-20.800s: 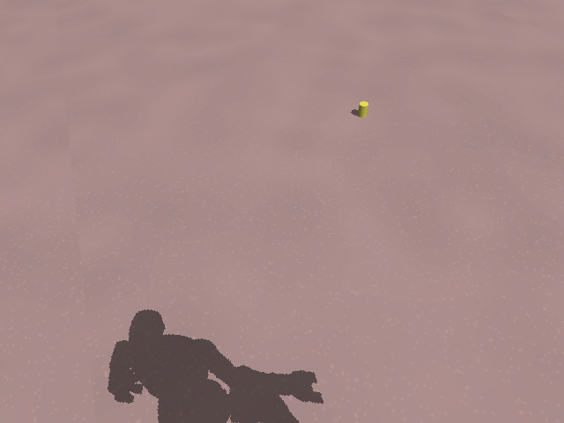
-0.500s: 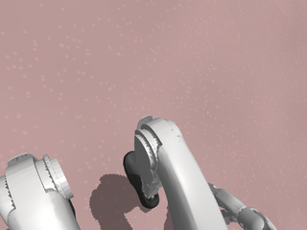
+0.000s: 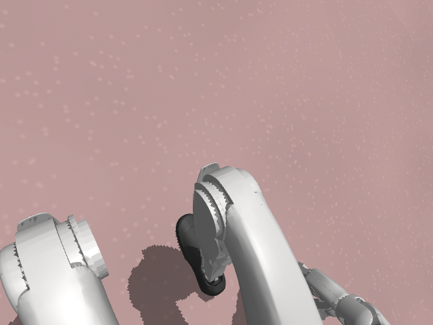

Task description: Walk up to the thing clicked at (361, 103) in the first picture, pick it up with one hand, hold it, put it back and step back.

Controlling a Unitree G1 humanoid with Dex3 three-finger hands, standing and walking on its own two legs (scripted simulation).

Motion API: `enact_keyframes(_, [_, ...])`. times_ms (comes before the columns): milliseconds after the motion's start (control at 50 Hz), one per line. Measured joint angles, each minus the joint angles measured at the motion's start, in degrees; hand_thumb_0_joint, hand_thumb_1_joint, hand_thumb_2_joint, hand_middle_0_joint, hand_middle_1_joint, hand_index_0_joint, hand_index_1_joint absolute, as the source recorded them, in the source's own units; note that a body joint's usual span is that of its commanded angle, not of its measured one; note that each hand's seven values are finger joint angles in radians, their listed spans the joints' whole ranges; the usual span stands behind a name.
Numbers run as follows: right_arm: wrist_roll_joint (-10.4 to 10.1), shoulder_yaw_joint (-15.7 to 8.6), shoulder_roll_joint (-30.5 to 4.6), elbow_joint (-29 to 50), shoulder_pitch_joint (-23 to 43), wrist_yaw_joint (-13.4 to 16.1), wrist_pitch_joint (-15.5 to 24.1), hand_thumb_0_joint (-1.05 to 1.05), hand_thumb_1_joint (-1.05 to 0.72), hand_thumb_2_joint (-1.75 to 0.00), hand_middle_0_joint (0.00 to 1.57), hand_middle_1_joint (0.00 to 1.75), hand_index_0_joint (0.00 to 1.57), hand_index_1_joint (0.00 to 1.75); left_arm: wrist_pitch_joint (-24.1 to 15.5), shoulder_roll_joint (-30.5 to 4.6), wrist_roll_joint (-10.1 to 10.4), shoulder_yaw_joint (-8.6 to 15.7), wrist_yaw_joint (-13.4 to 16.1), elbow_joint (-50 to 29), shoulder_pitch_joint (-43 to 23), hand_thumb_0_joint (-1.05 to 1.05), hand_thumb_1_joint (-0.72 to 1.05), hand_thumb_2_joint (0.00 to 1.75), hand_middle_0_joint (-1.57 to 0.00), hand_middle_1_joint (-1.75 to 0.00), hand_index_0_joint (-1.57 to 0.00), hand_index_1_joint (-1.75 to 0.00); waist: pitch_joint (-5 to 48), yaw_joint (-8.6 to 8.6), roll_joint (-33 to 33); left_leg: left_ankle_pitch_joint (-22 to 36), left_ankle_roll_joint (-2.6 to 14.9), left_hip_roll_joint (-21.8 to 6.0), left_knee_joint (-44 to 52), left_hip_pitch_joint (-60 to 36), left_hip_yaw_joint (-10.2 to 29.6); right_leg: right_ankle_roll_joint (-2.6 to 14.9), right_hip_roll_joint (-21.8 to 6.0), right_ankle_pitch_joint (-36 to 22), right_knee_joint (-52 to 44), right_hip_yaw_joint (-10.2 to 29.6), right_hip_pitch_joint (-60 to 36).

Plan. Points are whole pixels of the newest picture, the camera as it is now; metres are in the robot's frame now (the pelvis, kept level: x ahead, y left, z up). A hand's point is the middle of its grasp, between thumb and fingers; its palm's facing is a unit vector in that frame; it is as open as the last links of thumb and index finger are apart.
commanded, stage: settle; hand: left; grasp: from above
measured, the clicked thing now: out of the picture +0.43 +0.38 -0.26
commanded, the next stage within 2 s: lift in 0.68 s
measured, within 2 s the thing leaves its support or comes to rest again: leaves its support in 0.02 s
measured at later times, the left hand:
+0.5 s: hand out of the picture +0.41 +0.37 -0.15, palm faces -0.45 -0.13 -0.88, open 6.4 cm
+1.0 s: hand out of the picture +0.41 +0.37 -0.10, palm faces -0.44 -0.15 -0.89, open 6.7 cm
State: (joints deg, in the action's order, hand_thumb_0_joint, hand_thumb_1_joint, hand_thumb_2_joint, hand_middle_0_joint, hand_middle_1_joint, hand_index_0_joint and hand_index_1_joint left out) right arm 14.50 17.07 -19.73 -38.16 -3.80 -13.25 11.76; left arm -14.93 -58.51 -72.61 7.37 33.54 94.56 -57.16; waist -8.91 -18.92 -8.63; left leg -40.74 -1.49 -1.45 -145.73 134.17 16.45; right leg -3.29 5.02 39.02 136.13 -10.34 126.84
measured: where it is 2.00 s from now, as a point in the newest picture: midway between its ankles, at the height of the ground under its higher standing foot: (156, 295)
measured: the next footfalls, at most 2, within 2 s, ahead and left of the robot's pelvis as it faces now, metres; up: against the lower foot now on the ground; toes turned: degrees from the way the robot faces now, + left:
none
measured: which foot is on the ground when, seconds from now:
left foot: down 0.00-1.00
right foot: down 0.00-1.00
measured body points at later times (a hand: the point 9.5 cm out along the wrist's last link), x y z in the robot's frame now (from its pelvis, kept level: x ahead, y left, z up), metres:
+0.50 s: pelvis +0.00 +0.00 +0.02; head +0.23 +0.11 +0.39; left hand +0.43 +0.38 -0.10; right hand +0.12 -0.25 -0.08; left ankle +0.06 +0.13 -0.27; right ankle +0.11 -0.12 -0.27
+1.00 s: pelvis -0.01 +0.00 +0.05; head +0.21 +0.09 +0.43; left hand +0.43 +0.38 -0.04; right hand +0.08 -0.27 -0.06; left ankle +0.06 +0.13 -0.27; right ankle +0.11 -0.12 -0.27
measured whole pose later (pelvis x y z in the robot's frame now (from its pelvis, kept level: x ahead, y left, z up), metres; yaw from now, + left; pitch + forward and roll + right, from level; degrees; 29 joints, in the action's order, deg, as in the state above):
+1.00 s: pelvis -0.01 +0.00 +0.05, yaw +7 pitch +34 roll -9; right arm 5.3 5.0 -16.8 -38.7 -10.7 -8.2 0.0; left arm -9.5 -44.7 -66.0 4.5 11.4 71.3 -51.1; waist 3.4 -12.3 0.8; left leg -36.9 -0.5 -0.7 -133.6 131.1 9.0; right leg -2.3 2.0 38.5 128.9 -5.0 125.0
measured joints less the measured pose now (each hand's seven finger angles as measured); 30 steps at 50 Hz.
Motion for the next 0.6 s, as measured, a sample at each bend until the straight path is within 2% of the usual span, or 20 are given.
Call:
enact_keyframes(80, [-0.3,-0.9,0.3,-0.5,-0.4,-0.4,-0.1,0.00,-0.91,-0.90,0.20,0.30,0.20,0.30,0.8,1.2,0.3,0.9,-0.8,-3.6,1.5,-0.03,0.23,0.46,-0.63,-0.66,-1.03,-0.60,1.1,0.46,0.8,0.1,-0.06,0.2,0.3,0.4,-0.1,0.12,-0.2,0.2,-0.1,0.1,0.3])
enact_keyframes(160, [-1.0,-2.6,0.6,-0.8,-0.8,-0.7,-0.7,0.00,-0.91,-0.90,0.20,0.30,0.20,0.30,2.3,3.3,1.5,1.2,-2.2,-7.5,3.2,-0.03,0.23,0.47,-0.64,-0.67,-1.04,-0.61,3.2,1.40,2.3,0.1,0.04,0.2,0.8,0.9,-0.6,0.26,-0.4,0.4,-0.3,0.4,0.7])
enact_keyframes(300, [-3.1,-5.9,1.1,-1.2,-1.4,-1.0,-2.5,0.00,-0.91,-0.90,0.20,0.30,0.20,0.30,5.0,7.3,3.9,-1.1,-7.0,-11.6,4.1,-0.03,0.22,0.47,-0.64,-0.68,-1.06,-0.62,7.1,3.60,5.7,0.5,0.62,0.3,2.4,1.3,-2.6,0.33,-1.1,0.9,-0.9,1.8,1.2])
enact_keyframes(400, [-5.0,-7.5,1.5,-0.8,-1.5,-0.8,-4.1,0.00,-0.91,-0.90,0.20,0.30,0.20,0.30,5.7,9.5,5.4,-3.2,-11.7,-13.3,3.9,-0.03,0.22,0.48,-0.64,-0.70,-1.06,-0.63,8.4,5.03,7.2,1.1,0.89,0.4,4.2,0.7,-4.0,0.31,-1.5,0.8,-1.7,2.9,0.9])
enact_keyframes(500, [-6.1,-8.2,1.7,-0.1,-2.0,0.0,-5.8,0.00,-0.92,-0.90,0.20,0.30,0.20,0.30,4.7,10.7,5.3,-3.7,-15.6,-15.7,4.0,-0.03,0.21,0.49,-0.65,-0.72,-1.05,-0.66,8.5,5.86,7.6,1.9,0.77,0.5,5.6,-0.1,-4.8,0.43,-1.9,0.4,-2.4,3.4,0.3])
enact_keyframes(600, [-6.8,-8.7,1.5,0.3,-3.0,1.4,-7.6,0.00,-0.92,-0.90,0.20,0.30,0.20,0.30,3.1,11.2,4.3,-2.9,-17.1,-18.4,4.3,-0.03,0.21,0.50,-0.66,-0.74,-1.05,-0.68,8.7,6.10,7.7,2.7,0.42,0.9,6.5,-0.3,-4.9,0.87,-2.3,0.0,-2.9,3.4,0.2])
